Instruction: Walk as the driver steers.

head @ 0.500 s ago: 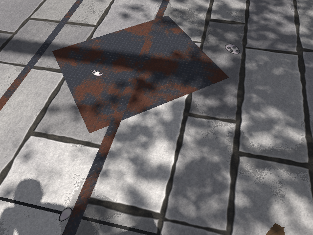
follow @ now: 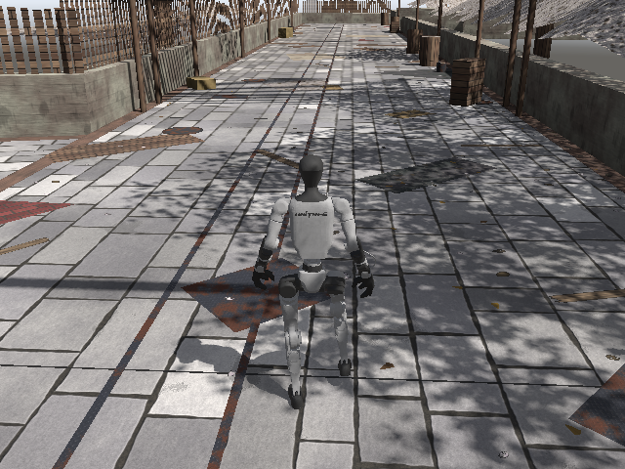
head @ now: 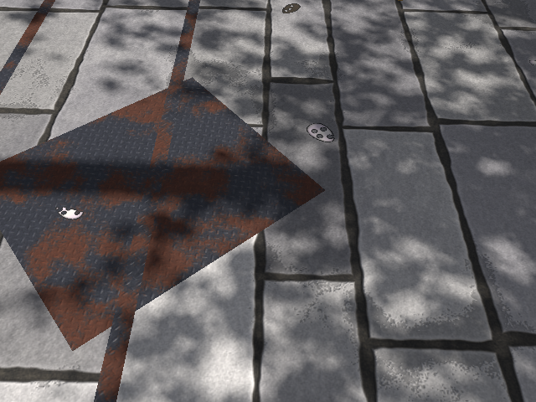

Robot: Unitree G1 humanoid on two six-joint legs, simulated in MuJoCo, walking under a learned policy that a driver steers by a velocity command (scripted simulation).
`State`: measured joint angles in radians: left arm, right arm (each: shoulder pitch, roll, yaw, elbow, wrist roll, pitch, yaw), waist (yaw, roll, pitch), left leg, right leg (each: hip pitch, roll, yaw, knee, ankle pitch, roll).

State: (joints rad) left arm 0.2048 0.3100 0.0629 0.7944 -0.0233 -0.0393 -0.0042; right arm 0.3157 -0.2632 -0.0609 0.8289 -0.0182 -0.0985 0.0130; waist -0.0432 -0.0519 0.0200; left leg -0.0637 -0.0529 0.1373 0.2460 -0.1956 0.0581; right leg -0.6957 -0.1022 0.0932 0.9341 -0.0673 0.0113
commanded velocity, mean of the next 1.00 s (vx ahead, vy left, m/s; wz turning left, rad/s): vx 0.50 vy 0.00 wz -0.41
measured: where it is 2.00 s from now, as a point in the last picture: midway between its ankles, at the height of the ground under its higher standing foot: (367, 253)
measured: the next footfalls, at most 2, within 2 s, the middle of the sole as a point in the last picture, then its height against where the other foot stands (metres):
right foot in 0.24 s outside the picture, level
left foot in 0.70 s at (270, 352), level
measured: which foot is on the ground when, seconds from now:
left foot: down 0.00-0.26, up 0.28-0.68, down 0.70-1.00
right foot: up 0.00-0.22, down 0.24-0.72, up 0.74-1.00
